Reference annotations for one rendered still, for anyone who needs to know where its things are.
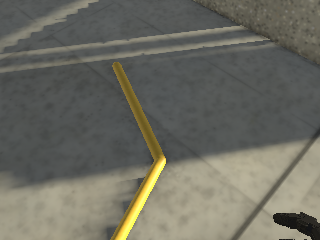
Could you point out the robot right hand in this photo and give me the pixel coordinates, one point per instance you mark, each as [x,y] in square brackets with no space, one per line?
[302,222]

